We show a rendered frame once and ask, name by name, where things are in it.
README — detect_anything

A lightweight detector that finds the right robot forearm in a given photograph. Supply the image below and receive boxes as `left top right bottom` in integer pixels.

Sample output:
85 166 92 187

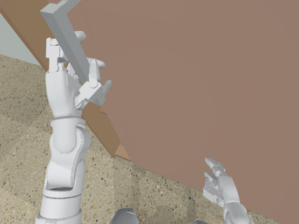
223 202 254 224

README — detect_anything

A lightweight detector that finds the right robot hand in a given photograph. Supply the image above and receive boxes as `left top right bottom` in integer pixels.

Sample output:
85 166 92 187
203 157 240 209

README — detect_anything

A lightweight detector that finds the handle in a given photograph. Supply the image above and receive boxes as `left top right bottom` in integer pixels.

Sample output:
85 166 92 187
40 0 112 106

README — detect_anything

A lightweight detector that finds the left robot hand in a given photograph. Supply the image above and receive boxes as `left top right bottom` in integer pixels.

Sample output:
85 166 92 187
45 31 105 118

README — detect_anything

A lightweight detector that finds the wardrobe door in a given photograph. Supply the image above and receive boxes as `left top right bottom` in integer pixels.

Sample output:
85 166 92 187
48 0 299 224

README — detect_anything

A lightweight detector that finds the left robot forearm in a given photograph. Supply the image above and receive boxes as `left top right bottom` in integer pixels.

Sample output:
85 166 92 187
35 116 91 224

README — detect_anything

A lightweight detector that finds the left robot thigh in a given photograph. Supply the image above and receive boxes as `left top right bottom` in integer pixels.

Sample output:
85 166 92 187
109 208 139 224

